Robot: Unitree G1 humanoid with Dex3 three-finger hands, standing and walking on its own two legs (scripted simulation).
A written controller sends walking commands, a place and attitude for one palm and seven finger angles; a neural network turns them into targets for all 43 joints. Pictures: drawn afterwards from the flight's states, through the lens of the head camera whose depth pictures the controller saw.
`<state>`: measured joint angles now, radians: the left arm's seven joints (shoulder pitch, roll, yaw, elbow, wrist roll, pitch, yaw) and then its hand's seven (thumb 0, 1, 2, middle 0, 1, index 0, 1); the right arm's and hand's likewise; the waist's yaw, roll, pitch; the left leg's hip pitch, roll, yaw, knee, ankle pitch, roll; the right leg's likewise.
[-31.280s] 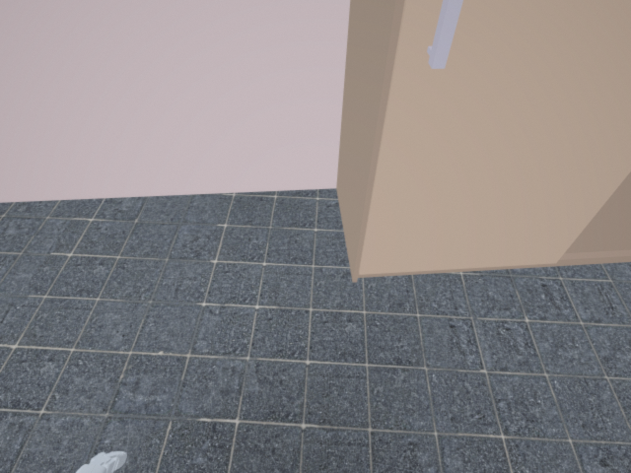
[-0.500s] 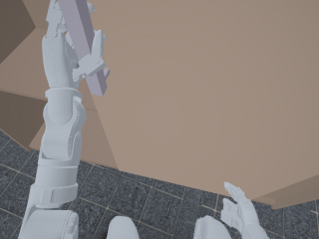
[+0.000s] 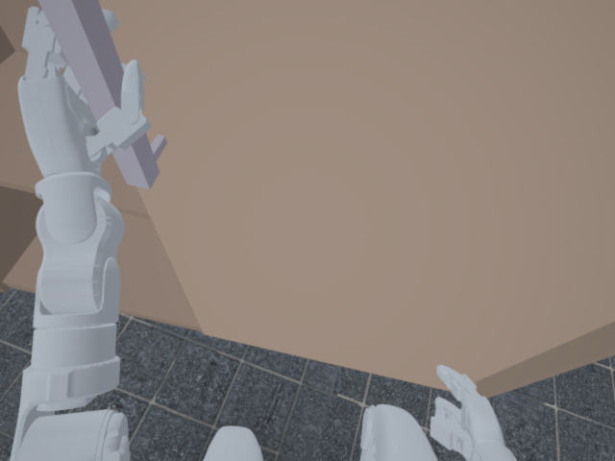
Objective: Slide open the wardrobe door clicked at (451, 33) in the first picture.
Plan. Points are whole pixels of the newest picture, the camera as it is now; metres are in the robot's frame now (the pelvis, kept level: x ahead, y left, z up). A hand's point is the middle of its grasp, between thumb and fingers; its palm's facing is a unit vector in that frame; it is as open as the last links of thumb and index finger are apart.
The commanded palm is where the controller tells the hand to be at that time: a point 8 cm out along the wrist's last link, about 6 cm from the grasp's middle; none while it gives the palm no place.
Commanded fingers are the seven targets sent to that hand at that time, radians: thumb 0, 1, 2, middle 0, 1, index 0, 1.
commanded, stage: step sideways, sliding the door along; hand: left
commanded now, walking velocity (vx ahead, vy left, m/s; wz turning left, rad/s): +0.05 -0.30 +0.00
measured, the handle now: (121, 78) +0.39 +0.29 +0.23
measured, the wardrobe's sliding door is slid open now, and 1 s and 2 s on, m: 0.69 0.69 0.68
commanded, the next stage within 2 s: stop walking and hold the door there in 0.46 s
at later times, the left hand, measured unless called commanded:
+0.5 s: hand (146, 111) +0.36 +0.25 +0.22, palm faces +0.71 -0.70 -0.03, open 7.5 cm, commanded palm +0.32 +0.19 +0.18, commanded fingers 0.00 0.90 0.90 -0.45 -1.40 -0.45 -1.40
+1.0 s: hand (132, 113) +0.35 +0.26 +0.22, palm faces +0.69 -0.68 -0.25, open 7.5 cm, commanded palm +0.31 +0.27 +0.17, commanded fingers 0.00 0.90 0.90 -0.45 -1.40 -0.45 -1.40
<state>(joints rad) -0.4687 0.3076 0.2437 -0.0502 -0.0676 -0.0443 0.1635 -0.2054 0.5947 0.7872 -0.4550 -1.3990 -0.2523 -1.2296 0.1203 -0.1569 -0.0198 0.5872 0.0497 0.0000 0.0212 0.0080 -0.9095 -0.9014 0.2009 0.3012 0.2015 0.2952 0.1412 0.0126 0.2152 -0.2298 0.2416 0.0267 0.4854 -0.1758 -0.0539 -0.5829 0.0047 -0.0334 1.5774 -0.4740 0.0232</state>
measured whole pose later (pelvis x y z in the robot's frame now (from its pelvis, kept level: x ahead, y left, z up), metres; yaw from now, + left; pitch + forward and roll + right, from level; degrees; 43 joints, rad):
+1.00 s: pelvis +0.05 -0.11 +0.00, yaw -4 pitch -5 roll +1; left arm -0.15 0.58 0.59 0.30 -0.07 -0.12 0.16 -0.27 0.59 0.77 -0.45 -1.40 -0.11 -1.25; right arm 0.22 -0.29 -0.02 0.67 0.06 -0.03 -0.08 0.01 -0.91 -0.90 0.20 0.30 0.20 0.30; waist 0.01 0.02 0.04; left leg -0.12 0.02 0.05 0.41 -0.21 -0.01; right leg -0.21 -0.04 -0.06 0.44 -0.17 0.00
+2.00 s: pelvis +0.04 -0.08 +0.00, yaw -2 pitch -1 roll +1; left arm -0.20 0.56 0.52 0.37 -0.07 -0.27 0.11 -0.42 0.57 0.78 -0.46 -1.40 -0.23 -1.34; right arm 0.22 -0.32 -0.06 0.72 0.05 -0.01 -0.08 0.01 -0.91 -0.90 0.20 0.30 0.20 0.30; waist 0.03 0.05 0.04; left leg -0.23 -0.01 0.08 0.44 -0.21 0.03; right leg -0.28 -0.10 -0.06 0.42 -0.11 0.04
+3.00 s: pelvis +0.02 +0.01 -0.02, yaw -1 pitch -2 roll +2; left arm -0.20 0.41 0.37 0.00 -0.11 -0.25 0.12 -0.48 0.68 0.86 -0.46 -1.40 -0.09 -1.27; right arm 0.14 -0.26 -0.05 0.66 0.05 -0.03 -0.10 0.01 -0.91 -0.90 0.20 0.30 0.20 0.30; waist 0.02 -0.01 0.13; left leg -0.29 -0.02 0.06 0.60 -0.27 0.03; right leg -0.34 -0.22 -0.08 0.72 -0.38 0.05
